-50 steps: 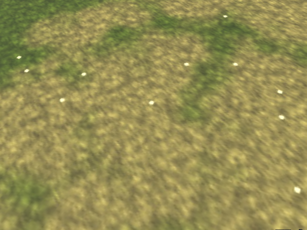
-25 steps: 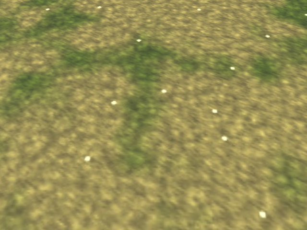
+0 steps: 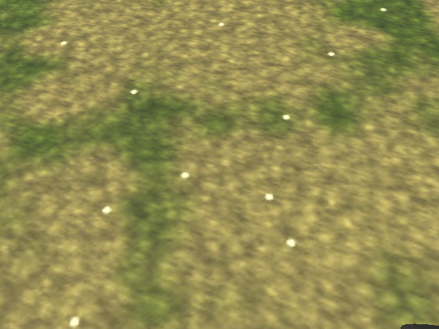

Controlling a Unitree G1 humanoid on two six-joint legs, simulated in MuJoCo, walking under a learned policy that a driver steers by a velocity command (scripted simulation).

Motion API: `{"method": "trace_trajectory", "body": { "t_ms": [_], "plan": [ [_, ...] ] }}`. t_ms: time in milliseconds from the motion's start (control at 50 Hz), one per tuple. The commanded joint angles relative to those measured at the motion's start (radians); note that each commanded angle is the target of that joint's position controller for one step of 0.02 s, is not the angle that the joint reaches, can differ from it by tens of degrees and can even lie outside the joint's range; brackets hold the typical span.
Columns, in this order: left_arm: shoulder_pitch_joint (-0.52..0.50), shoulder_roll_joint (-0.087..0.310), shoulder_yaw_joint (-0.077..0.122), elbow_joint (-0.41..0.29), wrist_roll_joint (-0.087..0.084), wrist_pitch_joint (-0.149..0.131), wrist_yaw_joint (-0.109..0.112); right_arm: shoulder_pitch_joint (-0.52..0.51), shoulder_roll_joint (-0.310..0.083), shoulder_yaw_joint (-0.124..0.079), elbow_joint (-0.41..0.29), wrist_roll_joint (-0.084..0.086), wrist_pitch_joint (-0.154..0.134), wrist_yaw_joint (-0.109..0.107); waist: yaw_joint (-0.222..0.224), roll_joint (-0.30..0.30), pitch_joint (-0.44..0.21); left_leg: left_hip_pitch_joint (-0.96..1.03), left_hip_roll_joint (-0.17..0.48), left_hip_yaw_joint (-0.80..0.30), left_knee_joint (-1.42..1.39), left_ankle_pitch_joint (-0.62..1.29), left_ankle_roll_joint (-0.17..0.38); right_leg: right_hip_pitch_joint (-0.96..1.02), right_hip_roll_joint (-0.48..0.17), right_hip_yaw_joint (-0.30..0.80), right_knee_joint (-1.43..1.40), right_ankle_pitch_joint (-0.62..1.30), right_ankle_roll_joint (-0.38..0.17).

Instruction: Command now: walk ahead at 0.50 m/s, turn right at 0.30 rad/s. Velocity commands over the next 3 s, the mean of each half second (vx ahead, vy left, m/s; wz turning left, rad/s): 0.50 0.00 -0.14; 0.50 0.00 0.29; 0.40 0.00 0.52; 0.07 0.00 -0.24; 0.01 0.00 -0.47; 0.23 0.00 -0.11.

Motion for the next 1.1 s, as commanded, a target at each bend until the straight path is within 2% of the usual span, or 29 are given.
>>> {"method": "trace_trajectory", "body": {
  "t_ms": [20, 80, 140, 180, 200, 220, 240, 260, 280, 300, 320, 360, 400, 440, 540, 600, 640, 700, 720, 740, 760, 780, 800, 840, 860, 900, 960, 1040, 1100],
  "plan": [
    [0.009, 0.167, 0.042, -0.041, -0.004, -0.017, 0.011, -0.082, -0.034, 0.002, -0.064, 0.009, -0.013, 0.011, 0.022, -0.115, -0.031, 0.132, -0.05, 0.05, -0.173, 0.191, -0.004, -0.072, -0.211, 0.107, -0.113, 0.182, -0.131],
    [0.052, 0.174, 0.043, -0.008, -0.009, -0.015, 0.009, -0.141, -0.058, -0.003, -0.086, 0.02, -0.022, 0.024, 0.044, -0.117, 0.002, 0.1, -0.057, 0.033, -0.252, 0.176, 0.025, 0.017, -0.265, 0.158, -0.081, 0.139, -0.131],
    [0.066, 0.179, 0.048, 0.015, -0.008, -0.005, 0.014, -0.13, -0.081, -0.011, -0.095, 0.017, -0.031, 0.035, 0.026, -0.134, 0.01, 0.09, -0.064, 0.029, -0.3, 0.064, 0.071, 0.126, -0.321, 0.204, -0.024, 0.216, -0.112],
    [0.04, 0.183, 0.049, 0.016, -0.008, 0.004, 0.016, -0.037, -0.103, -0.024, -0.074, 0.016, -0.035, 0.033, -0.032, -0.149, -0.029, 0.22, -0.099, 0.069, -0.335, 0.0, 0.109, 0.148, -0.303, 0.189, 0.072, 0.422, -0.085],
    [0.032, 0.163, 0.04, 0.012, -0.003, 0.008, 0.016, 0.085, -0.135, -0.042, -0.039, 0.011, -0.037, 0.028, -0.091, -0.127, -0.116, 0.403, -0.104, 0.08, -0.342, 0.029, 0.141, 0.12, -0.246, 0.145, 0.224, 0.536, -0.06],
    [0.034, 0.122, 0.021, -0.01, 0.014, 0.009, 0.017, 0.253, -0.188, -0.054, -0.017, -0.002, -0.038, 0.022, -0.156, -0.04, -0.273, 0.686, 0.048, -0.089, -0.309, 0.05, 0.209, -0.033, -0.179, 0.093, 0.501, 0.361, -0.023],
    [0.183, 0.038, -0.002, -0.013, -0.006, -0.007, 0.014, 0.34, -0.256, -0.075, 0.02, -0.002, -0.028, 0.028, -0.103, 0.263, -0.392, 1.027, 0.253, -0.546, -0.4, -0.182, 0.368, -0.422, -0.011, 0.019, 0.857, -0.23, 0.06],
    [0.143, 0.112, 0.007, -0.001, -0.016, -0.018, 0.012, 0.349, -0.16, -0.05, 0.024, 0.026, -0.026, 0.034, -0.138, 0.201, -0.357, 1.028, 0.26, -0.689, -0.505, -0.406, 0.355, -0.563, -0.038, 0.109, 0.967, -0.378, 0.059],
    [0.031, 0.165, 0.022, -0.025, -0.029, -0.024, 0.009, 0.28, -0.117, -0.036, 0.014, 0.026, -0.023, 0.03, -0.146, 0.107, -0.207, 0.907, 0.233, -0.547, -0.523, -0.416, 0.311, -0.621, -0.09, 0.093, 0.989, -0.296, 0.053],
    [-0.039, 0.158, 0.018, -0.043, -0.02, -0.028, 0.01, 0.215, -0.106, -0.029, 0.0, 0.014, -0.015, 0.026, -0.124, 0.023, -0.131, 0.778, 0.192, -0.432, -0.535, -0.318, 0.285, -0.598, -0.14, 0.045, 0.951, -0.215, 0.052],
    [-0.074, 0.148, 0.02, -0.053, -0.005, -0.031, 0.01, 0.179, -0.089, -0.022, 0.0, 0.006, -0.013, 0.026, -0.103, 0.004, -0.069, 0.674, 0.159, -0.358, -0.56, -0.208, 0.286, -0.581, -0.169, 0.03, 0.887, -0.161, 0.057],
    [-0.04, 0.121, 0.021, -0.042, -0.001, -0.024, 0.007, 0.158, -0.066, -0.012, 0.002, -0.001, -0.018, 0.025, -0.061, 0.049, -0.067, 0.587, 0.107, -0.261, -0.599, -0.068, 0.278, -0.492, -0.204, 0.021, 0.812, -0.105, 0.066],
    [-0.029, 0.092, 0.016, -0.037, 0.0, -0.015, 0.007, 0.17, -0.079, -0.014, 0.017, 0.011, -0.024, 0.023, -0.049, 0.053, -0.063, 0.553, 0.1, -0.198, -0.627, 0.021, 0.294, -0.484, -0.215, -0.001, 0.751, -0.092, 0.082],
    [-0.09, 0.077, 0.009, -0.058, 0.006, -0.012, 0.009, 0.186, -0.108, -0.022, 0.032, 0.014, -0.022, 0.016, -0.058, 0.032, -0.037, 0.546, 0.102, -0.153, -0.657, 0.083, 0.305, -0.527, -0.225, -0.014, 0.654, -0.023, 0.102],
    [-0.245, 0.046, -0.004, -0.088, 0.002, -0.026, -0.004, 0.244, -0.128, -0.024, 0.068, 0.025, -0.005, 0.004, -0.111, 0.024, -0.009, 0.557, 0.053, -0.03, -0.669, 0.124, 0.259, -0.485, -0.2, -0.049, 0.358, 0.24, 0.11],
    [-0.346, 0.046, -0.005, -0.12, -0.004, -0.038, -0.018, 0.315, -0.132, -0.023, 0.102, 0.032, 0.009, 0.001, -0.143, 0.017, 0.019, 0.588, 0.073, -0.059, -0.638, 0.114, 0.26, -0.458, -0.169, -0.054, 0.259, 0.268, 0.11],
    [-0.381, 0.058, -0.001, -0.136, -0.007, -0.048, -0.03, 0.331, -0.141, -0.027, 0.112, 0.035, 0.023, -0.005, -0.14, 0.024, 0.027, 0.639, 0.099, -0.095, -0.597, 0.123, 0.255, -0.456, -0.154, -0.043, 0.207, 0.229, 0.1],
    [-0.31, 0.101, 0.017, -0.12, -0.005, -0.061, -0.033, 0.311, -0.166, -0.039, 0.115, 0.036, 0.037, -0.015, -0.076, 0.053, -0.01, 0.668, 0.117, -0.133, -0.497, 0.226, 0.226, -0.313, -0.128, -0.047, 0.147, 0.139, 0.068],
    [-0.2, 0.133, 0.035, -0.088, -0.001, -0.064, -0.026, 0.294, -0.16, -0.036, 0.111, 0.035, 0.039, -0.016, -0.014, 0.045, -0.076, 0.637, 0.075, -0.105, -0.383, 0.333, 0.202, -0.143, -0.112, -0.068, 0.112, 0.145, 0.041],
    [-0.041, 0.184, 0.055, -0.056, 0.013, -0.065, -0.016, 0.281, -0.119, -0.02, 0.094, 0.023, 0.036, -0.015, 0.059, 0.022, -0.209, 0.511, 0.02, -0.071, -0.17, 0.266, 0.168, 0.132, -0.193, -0.007, 0.163, 0.171, -0.007],
    [0.096, 0.278, 0.078, -0.04, 0.032, -0.057, -0.005, 0.354, -0.019, 0.01, 0.06, 0.013, 0.022, -0.014, 0.068, -0.179, -0.384, 0.163, -0.116, 0.016, 0.201, -0.106, 0.099, 0.531, -0.448, 0.325, 0.175, 0.122, -0.118],
    [0.12, 0.235, 0.068, -0.026, 0.021, -0.047, -0.009, 0.402, -0.022, 0.014, 0.064, 0.035, 0.008, -0.01, 0.056, -0.338, -0.475, -0.014, -0.152, -0.045, 0.4, -0.537, 0.081, 0.591, -0.549, 0.624, 0.047, -0.051, -0.197],
    [0.062, 0.161, 0.046, -0.029, 0.011, -0.043, -0.007, 0.331, -0.121, -0.015, 0.059, 0.057, 0.007, -0.01, 0.063, -0.225, -0.308, -0.092, -0.092, -0.071, 0.478, -0.482, 0.082, 0.461, -0.508, 0.517, 0.008, -0.15, -0.154],
    [-0.057, 0.099, 0.025, -0.023, 0.009, -0.042, -0.007, 0.228, -0.113, -0.022, 0.036, 0.047, 0.016, -0.011, 0.014, -0.135, -0.117, -0.066, -0.021, -0.028, 0.428, -0.331, 0.078, 0.192, -0.427, 0.282, -0.062, -0.074, -0.105],
    [-0.1, 0.074, 0.018, -0.018, 0.014, -0.049, -0.009, 0.229, -0.1, -0.028, 0.037, 0.039, 0.029, -0.012, -0.018, -0.148, -0.075, -0.021, 0.006, -0.034, 0.386, -0.283, 0.075, 0.1, -0.392, 0.201, -0.1, -0.017, -0.092],
    [-0.143, 0.076, 0.024, -0.004, 0.019, -0.061, -0.011, 0.256, -0.053, -0.024, 0.04, 0.042, 0.055, -0.009, -0.056, -0.157, -0.042, 0.047, 0.024, -0.025, 0.362, -0.236, 0.062, -0.007, -0.375, 0.096, -0.162, 0.065, -0.095],
    [-0.143, 0.108, 0.037, 0.026, 0.023, -0.073, -0.005, 0.21, -0.039, -0.025, 0.009, 0.034, 0.072, -0.01, -0.066, -0.114, -0.011, -0.001, 0.033, -0.036, 0.283, -0.135, 0.045, -0.019, -0.379, -0.016, -0.198, 0.173, -0.108],
    [-0.121, 0.143, 0.047, 0.054, 0.02, -0.063, 0.009, 0.105, -0.021, -0.016, -0.024, 0.033, 0.061, 0.015, -0.033, -0.09, 0.01, 0.013, 0.02, 0.008, 0.045, 0.067, 0.052, 0.022, -0.349, -0.16, -0.203, 0.233, -0.083],
    [-0.072, 0.174, 0.057, 0.079, 0.008, -0.049, 0.014, -0.002, -0.013, -0.008, -0.067, 0.031, 0.059, 0.034, 0.009, -0.072, 0.039, 0.015, 0.008, 0.058, -0.079, 0.093, 0.07, 0.086, -0.372, -0.209, -0.197, 0.232, -0.073]
  ]
}}
Next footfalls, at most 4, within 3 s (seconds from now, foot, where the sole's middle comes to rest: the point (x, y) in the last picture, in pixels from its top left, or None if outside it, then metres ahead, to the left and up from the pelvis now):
0.20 left None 0.31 0.15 -0.78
0.74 right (282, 289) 0.59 -0.10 -0.78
1.26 left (189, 224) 0.81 0.21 -0.78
1.72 right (233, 180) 1.01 0.07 -0.78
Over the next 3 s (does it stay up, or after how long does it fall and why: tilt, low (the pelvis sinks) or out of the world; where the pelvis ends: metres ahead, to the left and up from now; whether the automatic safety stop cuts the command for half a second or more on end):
stays up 0.95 0.17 -0.01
